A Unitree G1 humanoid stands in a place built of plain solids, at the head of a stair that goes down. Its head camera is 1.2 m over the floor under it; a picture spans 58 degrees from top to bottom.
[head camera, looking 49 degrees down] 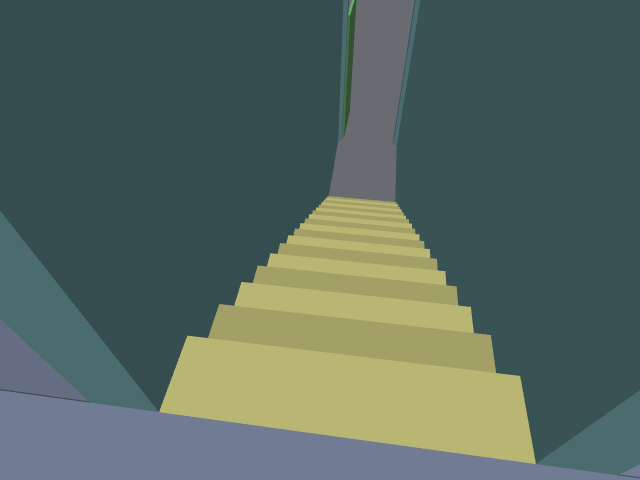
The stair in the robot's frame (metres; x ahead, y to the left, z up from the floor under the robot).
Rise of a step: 0.18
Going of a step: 0.23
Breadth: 1.00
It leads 7 degrees to the right of straight ahead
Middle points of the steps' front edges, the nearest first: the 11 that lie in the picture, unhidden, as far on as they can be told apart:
0.59 -0.08 0.00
0.82 -0.11 -0.18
1.05 -0.15 -0.37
1.29 -0.18 -0.55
1.52 -0.21 -0.73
1.75 -0.24 -0.92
1.98 -0.27 -1.10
2.22 -0.30 -1.28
2.45 -0.33 -1.47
2.68 -0.36 -1.65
2.91 -0.39 -1.83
